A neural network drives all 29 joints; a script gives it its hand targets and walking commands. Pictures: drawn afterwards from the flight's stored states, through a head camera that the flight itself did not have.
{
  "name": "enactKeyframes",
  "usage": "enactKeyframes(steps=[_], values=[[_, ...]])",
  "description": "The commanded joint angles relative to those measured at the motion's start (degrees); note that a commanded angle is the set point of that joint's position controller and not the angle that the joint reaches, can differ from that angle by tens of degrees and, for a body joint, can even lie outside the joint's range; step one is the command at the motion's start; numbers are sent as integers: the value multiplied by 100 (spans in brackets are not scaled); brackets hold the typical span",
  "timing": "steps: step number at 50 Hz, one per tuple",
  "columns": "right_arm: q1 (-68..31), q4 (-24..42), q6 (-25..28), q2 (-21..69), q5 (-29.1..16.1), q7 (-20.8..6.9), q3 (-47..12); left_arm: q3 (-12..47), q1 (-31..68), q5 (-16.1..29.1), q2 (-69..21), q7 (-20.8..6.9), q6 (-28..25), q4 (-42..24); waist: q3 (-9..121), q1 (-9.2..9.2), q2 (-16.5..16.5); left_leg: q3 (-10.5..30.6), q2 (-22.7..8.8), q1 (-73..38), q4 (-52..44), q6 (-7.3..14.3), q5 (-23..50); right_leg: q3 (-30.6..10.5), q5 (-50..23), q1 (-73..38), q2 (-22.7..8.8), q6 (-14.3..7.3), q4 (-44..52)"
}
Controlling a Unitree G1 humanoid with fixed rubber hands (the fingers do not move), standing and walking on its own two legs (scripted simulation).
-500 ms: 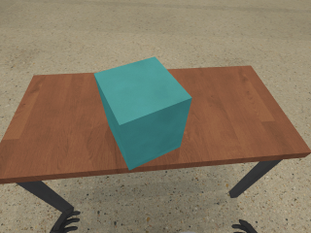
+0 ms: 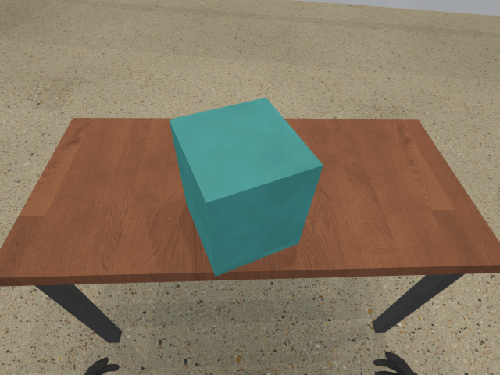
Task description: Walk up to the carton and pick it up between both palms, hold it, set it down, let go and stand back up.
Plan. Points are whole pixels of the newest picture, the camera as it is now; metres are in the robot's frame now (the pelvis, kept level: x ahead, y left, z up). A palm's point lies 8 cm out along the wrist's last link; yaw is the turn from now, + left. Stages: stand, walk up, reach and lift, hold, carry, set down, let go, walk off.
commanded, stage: walk up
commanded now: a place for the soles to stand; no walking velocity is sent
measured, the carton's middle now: (240, 187) +0.46 +0.01 +0.01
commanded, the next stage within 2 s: reach and lift in 1.14 s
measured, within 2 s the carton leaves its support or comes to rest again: neither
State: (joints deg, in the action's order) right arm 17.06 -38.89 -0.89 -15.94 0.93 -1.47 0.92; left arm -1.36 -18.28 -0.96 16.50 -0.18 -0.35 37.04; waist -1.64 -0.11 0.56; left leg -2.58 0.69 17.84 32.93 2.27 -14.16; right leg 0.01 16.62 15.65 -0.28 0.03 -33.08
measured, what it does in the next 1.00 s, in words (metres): stands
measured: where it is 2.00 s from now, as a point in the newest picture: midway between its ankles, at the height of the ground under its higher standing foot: outside the picture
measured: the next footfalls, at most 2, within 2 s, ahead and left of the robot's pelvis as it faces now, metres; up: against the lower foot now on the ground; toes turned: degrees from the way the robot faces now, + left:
none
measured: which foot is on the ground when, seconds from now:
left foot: down 0.00-1.00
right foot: down 0.00-1.00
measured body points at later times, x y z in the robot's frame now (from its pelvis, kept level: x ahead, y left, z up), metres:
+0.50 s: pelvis +0.05 -0.01 +0.00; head +0.05 -0.01 +0.44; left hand +0.16 +0.25 -0.11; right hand +0.16 -0.27 -0.11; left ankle +0.04 +0.09 -0.73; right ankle +0.02 -0.13 -0.73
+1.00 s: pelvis +0.04 -0.02 +0.00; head +0.05 -0.01 +0.44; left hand +0.14 +0.25 -0.11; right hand +0.18 -0.27 -0.11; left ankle +0.04 +0.09 -0.73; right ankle +0.02 -0.13 -0.73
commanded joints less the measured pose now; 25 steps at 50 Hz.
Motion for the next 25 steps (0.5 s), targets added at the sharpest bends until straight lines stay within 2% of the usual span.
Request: enactKeyframes(steps=[1, 4, 7, 9, 11, 13, 17, 25], values=[[222, 459, 168, -811, 38, 52, 279, -226, -156, -53, 561, -24, -128, -483, -55, 4, -227, 1254, -777, -84, -1194, 239, -1888, -560, 1240, 435, -225, -286, 595], [114, 518, 186, -797, 22, 68, 264, -229, -259, -57, 578, -32, -177, -482, -313, 82, -229, 1252, -804, 256, -1210, 207, -1591, -590, 844, 295, -235, -275, 633], [170, 543, 224, -682, 25, 64, 225, -231, -238, -31, 692, -19, -236, -447, -168, 14, -91, 873, -534, 7, -731, 84, -588, -843, 402, 172, -442, -363, 850], [225, 569, 258, -629, 36, 69, 199, -223, -159, -21, 751, -6, -243, -456, -38, -40, 30, 720, -447, -210, -467, 55, 89, -911, -276, 84, -576, -411, 822], [268, 584, 283, -626, 31, 84, 189, -206, -158, -9, 754, 7, -228, -440, 207, -50, 50, 684, -455, -429, -334, 66, 706, -795, -919, -87, -582, -425, 658], [277, 596, 282, -646, 21, 101, 189, -184, -167, 2, 716, 14, -199, -431, 287, -22, 48, 726, -487, -555, -254, 109, 1081, -680, -1202, -132, -528, -401, 501], [267, 623, 244, -663, 8, 123, 197, -172, -144, 4, 676, 27, -134, -445, 255, 8, -60, 801, -551, -523, -187, 184, 1349, -540, -1231, -159, -471, -362, 317], [123, 687, 215, -665, 11, 137, 206, -187, 20, 7, 707, 36, -99, -514, 245, 23, -67, 842, -494, -515, -32, 177, 1607, -528, -1415, -229, -519, -390, 262]])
